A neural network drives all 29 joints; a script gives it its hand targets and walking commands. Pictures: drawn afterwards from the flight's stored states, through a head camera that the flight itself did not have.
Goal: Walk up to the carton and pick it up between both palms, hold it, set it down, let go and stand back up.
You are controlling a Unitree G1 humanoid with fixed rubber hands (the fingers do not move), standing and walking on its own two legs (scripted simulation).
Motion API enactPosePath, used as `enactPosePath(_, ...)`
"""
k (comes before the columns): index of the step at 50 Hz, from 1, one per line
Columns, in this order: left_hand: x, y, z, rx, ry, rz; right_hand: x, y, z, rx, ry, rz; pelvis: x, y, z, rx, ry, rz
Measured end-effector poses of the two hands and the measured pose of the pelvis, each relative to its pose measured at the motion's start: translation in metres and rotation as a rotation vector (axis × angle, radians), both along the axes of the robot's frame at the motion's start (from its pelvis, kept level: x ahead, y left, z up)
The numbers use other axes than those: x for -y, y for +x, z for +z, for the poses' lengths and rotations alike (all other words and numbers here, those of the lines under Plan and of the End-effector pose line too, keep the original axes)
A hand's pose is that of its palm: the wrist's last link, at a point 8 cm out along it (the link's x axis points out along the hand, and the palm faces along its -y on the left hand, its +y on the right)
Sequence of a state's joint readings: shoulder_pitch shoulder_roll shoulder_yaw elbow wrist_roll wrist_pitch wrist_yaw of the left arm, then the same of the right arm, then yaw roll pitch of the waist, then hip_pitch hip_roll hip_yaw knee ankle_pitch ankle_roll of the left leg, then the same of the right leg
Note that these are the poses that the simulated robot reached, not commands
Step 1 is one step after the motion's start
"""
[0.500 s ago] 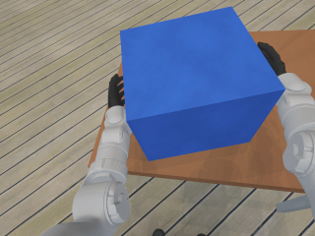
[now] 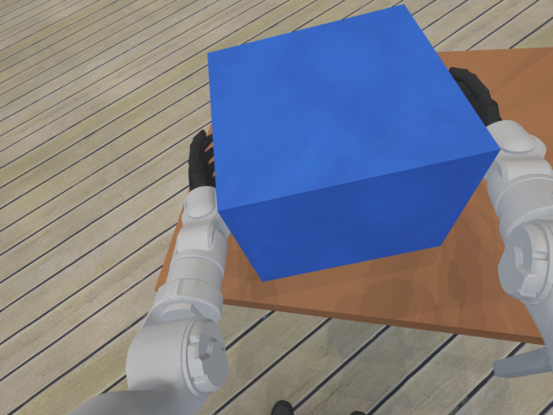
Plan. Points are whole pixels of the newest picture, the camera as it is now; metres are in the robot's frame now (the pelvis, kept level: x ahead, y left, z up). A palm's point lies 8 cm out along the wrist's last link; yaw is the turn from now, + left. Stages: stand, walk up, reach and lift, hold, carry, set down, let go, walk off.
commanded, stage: reach and lift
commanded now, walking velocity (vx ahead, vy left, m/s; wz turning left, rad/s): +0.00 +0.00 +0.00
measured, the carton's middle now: (328, 153) +0.49 +0.05 +0.05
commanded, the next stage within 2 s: none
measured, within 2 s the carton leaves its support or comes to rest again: leaves its support in 0.86 s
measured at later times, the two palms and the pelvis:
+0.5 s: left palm (202, 186) +0.39 +0.22 +0.07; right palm (476, 124) +0.52 -0.14 +0.09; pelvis +0.00 +0.00 +0.00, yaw +0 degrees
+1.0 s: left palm (198, 183) +0.39 +0.23 +0.08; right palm (476, 119) +0.52 -0.14 +0.10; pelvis +0.00 +0.01 +0.00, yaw +1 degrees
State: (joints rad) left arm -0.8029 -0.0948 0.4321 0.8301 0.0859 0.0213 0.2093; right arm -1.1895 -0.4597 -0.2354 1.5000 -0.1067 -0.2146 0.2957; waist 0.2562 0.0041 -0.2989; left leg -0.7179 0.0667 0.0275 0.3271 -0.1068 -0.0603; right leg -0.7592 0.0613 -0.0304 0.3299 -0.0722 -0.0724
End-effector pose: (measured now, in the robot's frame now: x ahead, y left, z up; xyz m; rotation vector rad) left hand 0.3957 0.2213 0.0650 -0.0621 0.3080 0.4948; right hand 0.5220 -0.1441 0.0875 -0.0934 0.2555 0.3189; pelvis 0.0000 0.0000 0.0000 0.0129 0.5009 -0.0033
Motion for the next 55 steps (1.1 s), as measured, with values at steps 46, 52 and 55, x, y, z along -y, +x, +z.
enactPosePath(46,-0.005,-0.002,0.009,-0.069,-0.018,-0.009,-0.005,-0.001,0.008,-0.047,-0.023,-0.001,-0.006,-0.004,-0.003,-0.017,-0.008,0.017)
enactPosePath(52,-0.005,-0.005,0.013,-0.095,-0.022,-0.008,-0.006,-0.003,0.012,-0.075,-0.023,-0.002,-0.005,-0.005,-0.003,-0.014,-0.007,0.028)
enactPosePath(55,-0.005,-0.008,0.016,-0.112,-0.027,-0.007,-0.006,-0.005,0.014,-0.094,-0.021,-0.003,-0.004,-0.006,-0.003,-0.012,-0.006,0.032)
